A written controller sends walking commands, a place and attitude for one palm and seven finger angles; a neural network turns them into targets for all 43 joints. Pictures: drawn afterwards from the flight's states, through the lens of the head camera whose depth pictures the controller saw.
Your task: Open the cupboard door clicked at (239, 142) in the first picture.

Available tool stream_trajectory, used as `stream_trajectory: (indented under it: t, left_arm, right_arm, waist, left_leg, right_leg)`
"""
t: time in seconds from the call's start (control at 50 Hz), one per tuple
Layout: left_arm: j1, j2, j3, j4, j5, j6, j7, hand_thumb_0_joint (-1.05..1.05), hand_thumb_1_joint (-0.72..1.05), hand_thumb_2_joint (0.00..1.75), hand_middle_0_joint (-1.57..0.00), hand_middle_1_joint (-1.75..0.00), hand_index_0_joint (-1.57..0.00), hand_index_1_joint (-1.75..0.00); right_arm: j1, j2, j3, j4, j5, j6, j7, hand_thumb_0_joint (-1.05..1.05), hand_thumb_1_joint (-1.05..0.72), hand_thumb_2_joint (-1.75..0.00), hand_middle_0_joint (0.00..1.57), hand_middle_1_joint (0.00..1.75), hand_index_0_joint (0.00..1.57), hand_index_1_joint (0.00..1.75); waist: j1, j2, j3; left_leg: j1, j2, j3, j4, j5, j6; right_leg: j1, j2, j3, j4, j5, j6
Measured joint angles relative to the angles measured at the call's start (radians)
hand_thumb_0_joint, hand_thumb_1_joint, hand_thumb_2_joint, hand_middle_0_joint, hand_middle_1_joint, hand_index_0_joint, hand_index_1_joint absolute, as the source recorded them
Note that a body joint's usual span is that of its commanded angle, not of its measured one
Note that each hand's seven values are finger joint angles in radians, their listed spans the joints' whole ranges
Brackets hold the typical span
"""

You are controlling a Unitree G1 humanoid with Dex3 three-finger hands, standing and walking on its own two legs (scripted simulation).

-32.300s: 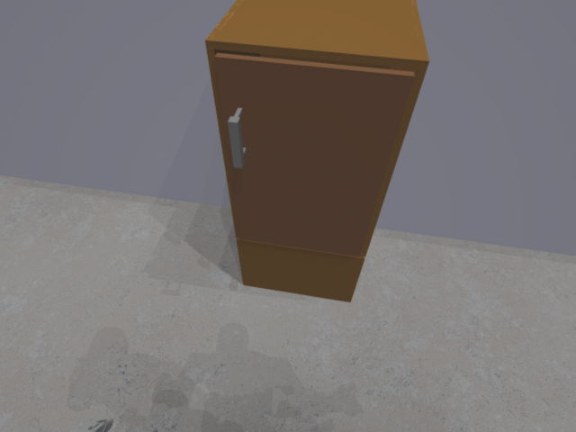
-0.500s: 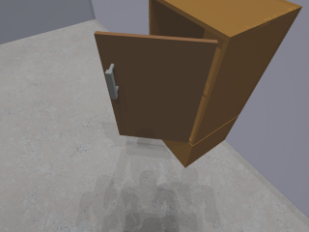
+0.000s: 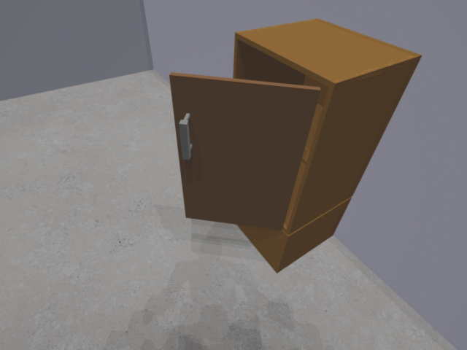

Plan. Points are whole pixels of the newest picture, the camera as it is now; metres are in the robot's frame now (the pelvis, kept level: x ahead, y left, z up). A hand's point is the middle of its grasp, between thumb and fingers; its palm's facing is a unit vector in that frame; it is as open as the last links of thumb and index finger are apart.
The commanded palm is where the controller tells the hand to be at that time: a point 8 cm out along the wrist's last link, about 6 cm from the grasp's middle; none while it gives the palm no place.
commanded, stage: come to a stop and stand still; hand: left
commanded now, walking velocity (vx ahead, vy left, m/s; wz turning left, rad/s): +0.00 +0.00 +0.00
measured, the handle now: (187, 136) +0.68 +0.17 -0.01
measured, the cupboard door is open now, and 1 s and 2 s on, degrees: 48 48 48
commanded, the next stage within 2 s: look again from close up in 0.40 s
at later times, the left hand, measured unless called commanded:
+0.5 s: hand out of the picture -0.02 +0.17 -0.18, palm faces +0.00 -0.99 -0.15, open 7.4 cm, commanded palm none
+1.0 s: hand out of the picture -0.02 +0.18 -0.18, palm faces +0.01 -0.99 -0.17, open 7.4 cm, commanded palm none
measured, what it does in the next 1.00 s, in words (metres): stands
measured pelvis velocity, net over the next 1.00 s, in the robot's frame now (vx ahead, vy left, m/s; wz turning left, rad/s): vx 0.00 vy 0.01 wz -0.03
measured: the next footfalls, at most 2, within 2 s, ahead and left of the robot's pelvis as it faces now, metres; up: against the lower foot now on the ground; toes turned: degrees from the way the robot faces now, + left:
right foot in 1.92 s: +0.27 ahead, -0.13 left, +0.00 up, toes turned -8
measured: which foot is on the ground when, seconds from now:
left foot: down 0.00-1.00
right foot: down 0.00-1.00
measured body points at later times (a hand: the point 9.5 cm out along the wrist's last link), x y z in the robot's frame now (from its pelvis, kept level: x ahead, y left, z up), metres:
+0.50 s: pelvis +0.00 +0.01 +0.00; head -0.01 +0.03 +0.45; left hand -0.02 +0.22 -0.17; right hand -0.02 -0.21 -0.15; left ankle +0.03 +0.09 -0.74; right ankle +0.05 -0.12 -0.74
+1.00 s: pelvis +0.00 +0.01 +0.00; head +0.00 +0.02 +0.45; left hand -0.02 +0.23 -0.16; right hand -0.01 -0.20 -0.16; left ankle +0.03 +0.09 -0.74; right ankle +0.05 -0.12 -0.74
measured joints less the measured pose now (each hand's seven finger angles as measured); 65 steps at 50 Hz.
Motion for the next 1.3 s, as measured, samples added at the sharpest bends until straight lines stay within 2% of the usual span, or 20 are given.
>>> stream_trajectory:
  t: [0.12,0.26,0.46,0.6,1.2,1.3]
  left_arm:
    - [0.035,-0.017,-0.005,0.035,-0.003,0.004,0.003,0.01,0.91,0.9,-0.2,-0.3,-0.2,-0.3]
    - [0.076,-0.07,-0.017,0.085,-0.005,0.007,0.012,0.01,0.91,0.9,-0.2,-0.29,-0.2,-0.3]
    - [0.115,-0.16,-0.035,0.114,-0.005,0.002,0.027,0.01,0.91,0.9,-0.2,-0.3,-0.2,-0.3]
    - [0.133,-0.198,-0.033,0.111,0.0,-0.002,0.032,0.01,0.91,0.9,-0.2,-0.3,-0.2,-0.3]
    - [0.129,-0.186,-0.017,0.1,0.0,-0.01,0.033,0.01,0.91,0.9,-0.2,-0.29,-0.2,-0.3]
    - [0.148,-0.192,-0.005,0.086,0.006,-0.005,0.022,0.01,0.91,0.9,-0.2,-0.29,-0.2,-0.3]
  right_arm:
    - [0.067,0.016,0.005,0.065,0.003,0.005,-0.002,0.0,-0.91,-0.9,0.2,0.3,0.2,0.3]
    - [0.112,0.057,0.011,0.129,0.011,0.003,-0.008,0.0,-0.91,-0.9,0.2,0.3,0.2,0.3]
    - [0.092,0.135,0.016,0.147,0.02,-0.003,-0.017,0.0,-0.91,-0.9,0.2,0.3,0.2,0.3]
    - [0.074,0.167,0.012,0.137,0.018,-0.004,-0.025,0.01,-0.92,-0.9,0.2,0.3,0.2,0.3]
    - [0.087,0.156,0.008,0.135,0.019,-0.009,-0.025,0.0,-0.91,-0.9,0.2,0.3,0.2,0.3]
    - [0.11,0.155,0.004,0.134,0.012,0.0,-0.021,0.0,-0.91,-0.9,0.2,0.3,0.2,0.3]
  waist:
    - [-0.011,0.002,0.013]
    - [-0.017,-0.004,0.034]
    - [-0.011,-0.011,0.047]
    - [-0.003,-0.008,0.038]
    - [-0.006,0.005,0.038]
    - [0.0,0.006,0.018]
  left_leg:
    - [-0.009,-0.005,0.006,-0.01,0.012,0.005]
    - [0.001,-0.011,0.014,-0.028,0.02,0.011]
    - [0.009,-0.012,0.026,-0.032,0.019,0.015]
    - [0.002,-0.014,0.031,-0.022,0.014,0.019]
    - [0.014,-0.008,0.04,-0.036,0.006,0.014]
    - [0.004,0.0,0.04,0.008,-0.061,0.012]
  right_leg:
    - [-0.009,-0.004,0.008,-0.013,0.018,0.005]
    - [-0.005,-0.009,0.017,-0.023,0.026,0.013]
    - [-0.001,-0.009,0.029,-0.028,0.032,0.02]
    - [-0.008,-0.011,0.034,-0.019,0.028,0.023]
    - [-0.006,-0.004,0.044,-0.022,0.018,0.019]
    - [-0.015,0.005,0.047,0.016,-0.05,0.008]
